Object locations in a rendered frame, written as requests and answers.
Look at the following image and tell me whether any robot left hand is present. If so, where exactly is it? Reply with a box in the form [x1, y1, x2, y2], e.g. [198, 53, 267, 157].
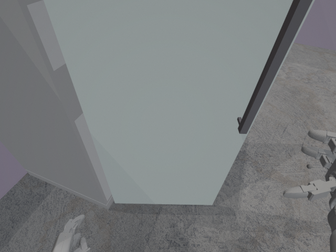
[51, 214, 90, 252]

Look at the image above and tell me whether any robot right hand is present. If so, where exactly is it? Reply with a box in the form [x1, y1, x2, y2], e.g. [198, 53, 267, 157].
[283, 130, 336, 201]

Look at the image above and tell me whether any fridge door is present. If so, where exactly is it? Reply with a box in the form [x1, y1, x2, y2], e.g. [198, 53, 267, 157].
[44, 0, 315, 205]

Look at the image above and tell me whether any handle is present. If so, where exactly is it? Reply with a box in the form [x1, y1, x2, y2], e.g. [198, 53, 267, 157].
[237, 0, 312, 134]

